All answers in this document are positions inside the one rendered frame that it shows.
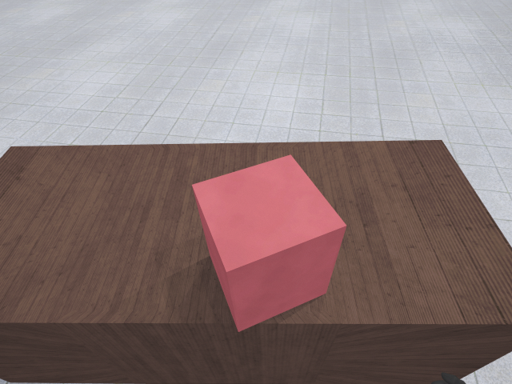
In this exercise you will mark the carton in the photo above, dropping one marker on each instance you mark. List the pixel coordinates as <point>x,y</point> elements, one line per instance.
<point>272,236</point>

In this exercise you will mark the pedestal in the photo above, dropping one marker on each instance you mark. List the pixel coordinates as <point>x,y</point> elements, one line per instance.
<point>106,276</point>

